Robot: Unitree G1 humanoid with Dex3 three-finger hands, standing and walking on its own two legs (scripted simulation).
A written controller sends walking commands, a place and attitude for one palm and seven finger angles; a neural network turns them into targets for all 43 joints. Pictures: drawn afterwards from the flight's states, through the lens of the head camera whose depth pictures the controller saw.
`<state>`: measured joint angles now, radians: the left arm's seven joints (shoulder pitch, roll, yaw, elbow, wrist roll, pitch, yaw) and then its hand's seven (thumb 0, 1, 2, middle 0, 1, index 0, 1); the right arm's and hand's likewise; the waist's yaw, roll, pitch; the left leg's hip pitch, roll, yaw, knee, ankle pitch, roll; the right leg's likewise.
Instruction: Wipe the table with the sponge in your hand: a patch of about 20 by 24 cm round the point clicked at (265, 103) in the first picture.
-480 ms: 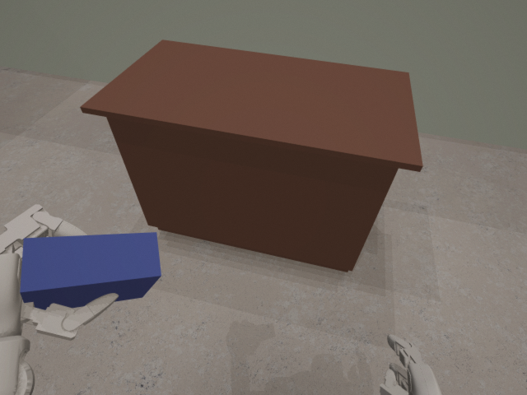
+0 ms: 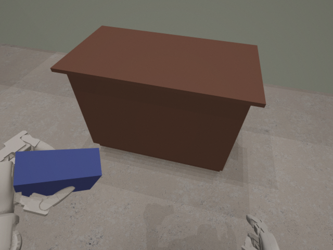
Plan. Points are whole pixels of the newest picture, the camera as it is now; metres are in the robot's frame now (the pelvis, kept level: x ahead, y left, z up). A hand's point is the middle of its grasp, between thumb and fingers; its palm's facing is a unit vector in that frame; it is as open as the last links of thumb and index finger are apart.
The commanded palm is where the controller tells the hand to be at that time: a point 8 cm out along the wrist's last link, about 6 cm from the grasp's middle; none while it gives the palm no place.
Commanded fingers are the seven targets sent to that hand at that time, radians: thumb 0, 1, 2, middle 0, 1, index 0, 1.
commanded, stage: walk around to get in front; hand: left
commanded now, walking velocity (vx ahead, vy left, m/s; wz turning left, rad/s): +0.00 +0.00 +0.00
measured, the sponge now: (71, 172) +0.23 +0.20 +0.14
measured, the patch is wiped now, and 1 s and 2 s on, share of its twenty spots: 0.00 0.00 0.00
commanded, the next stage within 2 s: none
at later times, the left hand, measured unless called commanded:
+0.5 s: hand (22, 197) +0.17 +0.25 +0.16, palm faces +0.49 -0.76 -0.44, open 9.7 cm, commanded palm +0.10 +0.29 +0.18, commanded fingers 0.00 0.10 1.30 -1.20 -1.60 -1.20 -1.60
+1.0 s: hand out of the picture +0.01 +0.27 +0.17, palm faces +0.73 -0.53 -0.43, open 9.7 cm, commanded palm -0.05 +0.28 +0.18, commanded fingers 0.00 0.10 1.30 -1.20 -1.60 -1.20 -1.60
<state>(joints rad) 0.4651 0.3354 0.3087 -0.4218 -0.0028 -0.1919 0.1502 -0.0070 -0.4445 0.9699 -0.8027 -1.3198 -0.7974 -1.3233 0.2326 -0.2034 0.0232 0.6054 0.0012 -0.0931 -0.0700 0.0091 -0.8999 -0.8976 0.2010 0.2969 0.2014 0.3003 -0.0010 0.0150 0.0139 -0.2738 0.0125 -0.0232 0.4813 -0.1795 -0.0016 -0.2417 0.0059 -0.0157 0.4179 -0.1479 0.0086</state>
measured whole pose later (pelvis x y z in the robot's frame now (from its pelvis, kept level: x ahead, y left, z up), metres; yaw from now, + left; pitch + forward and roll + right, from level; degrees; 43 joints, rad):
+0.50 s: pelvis -0.01 -0.01 -0.01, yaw +9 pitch -1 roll -1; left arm 0.49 0.38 0.36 -0.53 -0.02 -0.18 0.14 -0.01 -0.44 0.97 -0.80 -1.32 -0.80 -1.32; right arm 0.22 -0.18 0.02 0.59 0.00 -0.10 -0.06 0.01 -0.90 -0.90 0.20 0.30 0.20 0.30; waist -0.01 0.01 0.06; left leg -0.41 -0.06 -0.16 0.61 -0.19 -0.01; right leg -0.34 0.01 -0.05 0.59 -0.24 0.01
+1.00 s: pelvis -0.05 -0.04 -0.01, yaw +29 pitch -1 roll -2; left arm 0.51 0.38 0.36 -0.57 -0.04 -0.16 0.13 -0.01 -0.44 0.97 -0.80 -1.32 -0.80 -1.33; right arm 0.22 -0.15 0.03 0.57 0.01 -0.13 -0.03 0.01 -0.90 -0.90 0.20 0.30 0.20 0.30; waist 0.01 0.02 0.05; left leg -0.36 0.00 -0.13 0.55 -0.16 -0.02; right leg -0.34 0.01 -0.04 0.78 -0.47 0.08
